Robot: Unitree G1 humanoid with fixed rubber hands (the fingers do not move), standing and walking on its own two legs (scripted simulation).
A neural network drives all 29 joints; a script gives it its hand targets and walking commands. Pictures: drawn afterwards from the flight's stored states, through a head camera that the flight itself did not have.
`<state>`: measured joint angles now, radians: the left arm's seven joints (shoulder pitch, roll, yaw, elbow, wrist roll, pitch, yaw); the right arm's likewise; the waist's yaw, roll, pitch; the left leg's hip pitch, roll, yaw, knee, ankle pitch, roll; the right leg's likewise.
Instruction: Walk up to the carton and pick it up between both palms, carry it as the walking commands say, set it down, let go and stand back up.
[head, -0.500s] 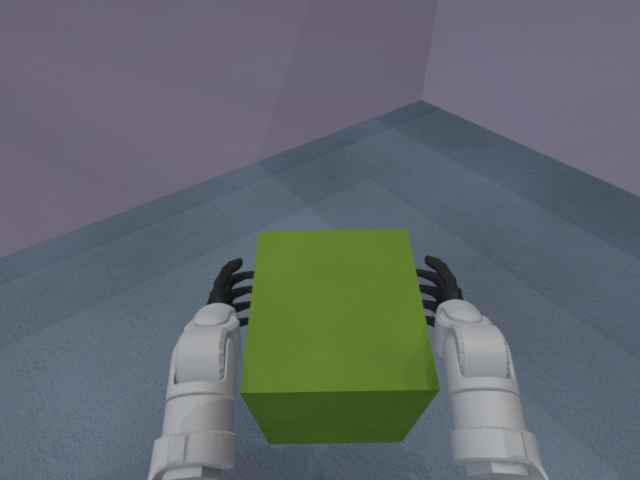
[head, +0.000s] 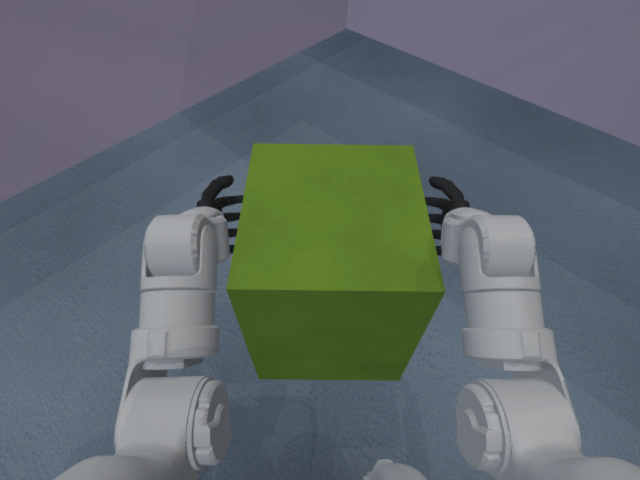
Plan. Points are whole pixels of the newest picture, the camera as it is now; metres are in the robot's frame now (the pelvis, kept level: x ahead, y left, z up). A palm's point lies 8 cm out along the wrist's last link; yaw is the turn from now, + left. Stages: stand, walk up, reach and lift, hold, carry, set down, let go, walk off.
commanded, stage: carry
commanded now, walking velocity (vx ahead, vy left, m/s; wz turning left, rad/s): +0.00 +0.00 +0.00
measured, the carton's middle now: (331, 269) +0.36 +0.01 +0.04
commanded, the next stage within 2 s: none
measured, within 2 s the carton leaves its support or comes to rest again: neither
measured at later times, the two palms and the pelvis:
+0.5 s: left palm (226, 383) +0.20 +0.12 +0.08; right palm (516, 399) +0.19 -0.17 +0.08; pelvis -0.09 -0.02 +0.00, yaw -3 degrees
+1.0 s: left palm out of the picture -0.06 +0.14 +0.08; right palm out of the picture -0.07 -0.15 +0.09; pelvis -0.33 +0.00 +0.00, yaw -3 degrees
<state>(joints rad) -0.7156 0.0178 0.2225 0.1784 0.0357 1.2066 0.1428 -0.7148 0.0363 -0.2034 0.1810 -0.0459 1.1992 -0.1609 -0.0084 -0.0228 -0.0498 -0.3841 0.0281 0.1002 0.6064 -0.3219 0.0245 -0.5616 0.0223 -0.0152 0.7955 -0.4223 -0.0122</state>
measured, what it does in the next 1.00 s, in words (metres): walks backwards: right foot, then left foot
